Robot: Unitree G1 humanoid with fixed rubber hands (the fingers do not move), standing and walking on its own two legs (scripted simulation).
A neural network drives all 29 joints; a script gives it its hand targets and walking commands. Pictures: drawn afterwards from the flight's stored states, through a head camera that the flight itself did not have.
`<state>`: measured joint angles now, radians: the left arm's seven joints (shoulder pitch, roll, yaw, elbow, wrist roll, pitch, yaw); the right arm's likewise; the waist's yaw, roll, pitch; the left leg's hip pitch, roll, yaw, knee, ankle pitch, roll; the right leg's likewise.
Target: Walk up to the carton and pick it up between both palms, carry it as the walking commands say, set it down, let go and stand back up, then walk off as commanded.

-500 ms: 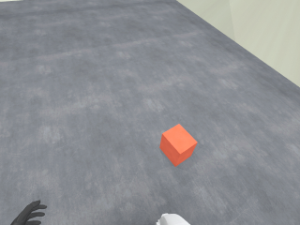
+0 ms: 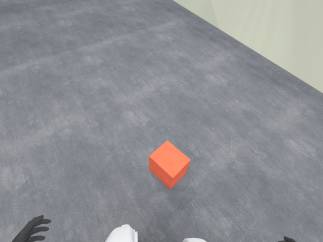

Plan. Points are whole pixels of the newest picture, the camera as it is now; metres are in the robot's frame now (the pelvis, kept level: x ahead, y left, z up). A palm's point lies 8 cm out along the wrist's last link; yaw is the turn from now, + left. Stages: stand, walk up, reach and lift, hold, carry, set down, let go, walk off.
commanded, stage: walk up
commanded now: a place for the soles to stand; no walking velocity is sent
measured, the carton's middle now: (168, 165) +0.60 -0.06 -0.66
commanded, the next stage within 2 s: none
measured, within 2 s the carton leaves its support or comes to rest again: neither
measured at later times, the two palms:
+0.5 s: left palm (63, 182) +0.27 +0.28 -0.07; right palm (310, 239) +0.14 -0.38 -0.09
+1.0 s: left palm (78, 166) +0.32 +0.26 -0.08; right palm (304, 211) +0.21 -0.38 -0.08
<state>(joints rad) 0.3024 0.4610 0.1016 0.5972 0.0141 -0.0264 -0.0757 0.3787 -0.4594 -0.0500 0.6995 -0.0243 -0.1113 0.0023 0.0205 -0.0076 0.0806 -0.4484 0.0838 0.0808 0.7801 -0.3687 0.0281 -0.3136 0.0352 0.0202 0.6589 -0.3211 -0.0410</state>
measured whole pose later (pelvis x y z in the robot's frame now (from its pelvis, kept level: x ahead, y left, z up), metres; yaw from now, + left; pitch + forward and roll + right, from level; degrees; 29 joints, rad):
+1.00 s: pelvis +0.14 -0.04 +0.01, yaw -11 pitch -2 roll +1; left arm 0.05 0.42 0.01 1.02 0.00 -0.03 0.00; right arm 0.05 -0.43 -0.02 1.00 0.00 -0.03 0.00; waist 0.00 -0.01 0.05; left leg -0.20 0.07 0.08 0.52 -0.28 -0.04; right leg -0.29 0.00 0.06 0.54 -0.22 0.01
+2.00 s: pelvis +0.29 +0.24 -0.02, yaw -37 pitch -2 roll -1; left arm 0.27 0.51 0.07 0.80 0.02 -0.05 0.04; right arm 0.26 -0.46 -0.08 0.75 -0.04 -0.01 0.02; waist -0.03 0.00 0.06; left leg -0.44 0.10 0.09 0.88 -0.41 0.00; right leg -0.56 0.02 0.05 1.13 -0.49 -0.02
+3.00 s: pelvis +0.31 +0.23 +0.02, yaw -46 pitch -1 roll +1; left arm 0.09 0.43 0.02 0.97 0.01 -0.01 -0.01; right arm 0.07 -0.43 -0.04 0.98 0.00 -0.03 0.01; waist -0.01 -0.01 0.06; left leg -0.19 0.10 0.19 0.50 -0.27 -0.02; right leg -0.27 0.02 0.06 0.52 -0.23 -0.01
